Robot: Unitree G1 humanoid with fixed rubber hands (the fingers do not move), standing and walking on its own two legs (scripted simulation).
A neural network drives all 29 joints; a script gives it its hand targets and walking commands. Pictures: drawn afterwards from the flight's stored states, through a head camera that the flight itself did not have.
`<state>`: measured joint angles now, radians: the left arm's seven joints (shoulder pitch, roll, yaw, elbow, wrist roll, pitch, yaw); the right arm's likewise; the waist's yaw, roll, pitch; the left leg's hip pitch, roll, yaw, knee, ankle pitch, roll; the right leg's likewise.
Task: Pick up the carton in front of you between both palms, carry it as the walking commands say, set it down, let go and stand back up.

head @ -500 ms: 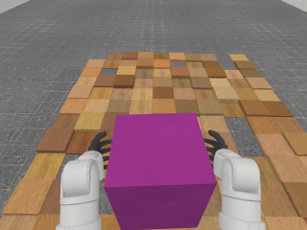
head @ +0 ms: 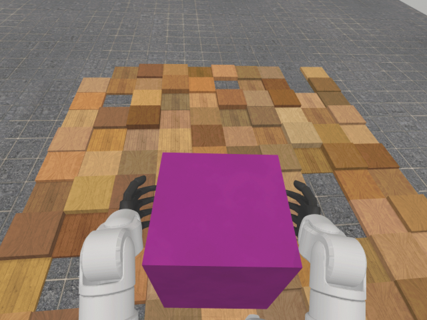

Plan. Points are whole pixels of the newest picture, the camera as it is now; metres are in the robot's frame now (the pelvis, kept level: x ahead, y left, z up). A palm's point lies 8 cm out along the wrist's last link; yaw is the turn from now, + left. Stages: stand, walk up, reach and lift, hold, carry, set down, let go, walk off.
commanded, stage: carry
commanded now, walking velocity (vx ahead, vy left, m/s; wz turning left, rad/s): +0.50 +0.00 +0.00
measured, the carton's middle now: (217, 235) +0.29 -0.02 +0.01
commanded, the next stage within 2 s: none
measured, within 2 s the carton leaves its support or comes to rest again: neither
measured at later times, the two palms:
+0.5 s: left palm (160, 84) +0.66 +0.12 +0.11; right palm (272, 83) +0.68 -0.18 +0.11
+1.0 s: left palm (165, 52) +0.95 +0.14 +0.06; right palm (250, 56) +0.94 -0.16 +0.06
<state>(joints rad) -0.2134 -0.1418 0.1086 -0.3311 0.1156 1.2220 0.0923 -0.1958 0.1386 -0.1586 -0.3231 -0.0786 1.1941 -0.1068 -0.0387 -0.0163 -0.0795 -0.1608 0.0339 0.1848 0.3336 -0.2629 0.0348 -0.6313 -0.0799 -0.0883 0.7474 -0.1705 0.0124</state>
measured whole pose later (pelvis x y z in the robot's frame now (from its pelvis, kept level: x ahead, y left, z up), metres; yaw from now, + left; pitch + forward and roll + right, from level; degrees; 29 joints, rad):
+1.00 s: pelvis +0.63 +0.00 -0.02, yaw +0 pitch +6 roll -1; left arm -0.38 -0.18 0.21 -0.39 0.09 1.19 0.11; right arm -0.36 0.18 -0.24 -0.38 -0.07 1.16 -0.12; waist -0.02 -0.02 0.09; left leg -0.14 -0.01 0.14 0.38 -0.35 0.05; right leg -0.64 -0.04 -0.07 0.58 -0.04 0.01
